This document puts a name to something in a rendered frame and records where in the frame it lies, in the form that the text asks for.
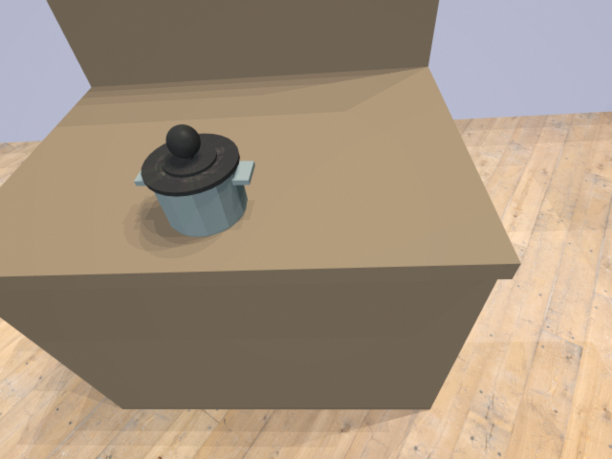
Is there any lid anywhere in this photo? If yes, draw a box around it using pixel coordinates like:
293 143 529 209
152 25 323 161
141 134 240 197

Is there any table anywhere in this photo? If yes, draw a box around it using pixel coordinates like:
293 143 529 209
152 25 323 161
0 0 521 409

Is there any knob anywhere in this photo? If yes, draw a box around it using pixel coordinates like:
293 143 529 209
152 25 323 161
166 124 201 159

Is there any pot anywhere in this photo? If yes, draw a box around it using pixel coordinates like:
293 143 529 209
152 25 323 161
134 161 255 237

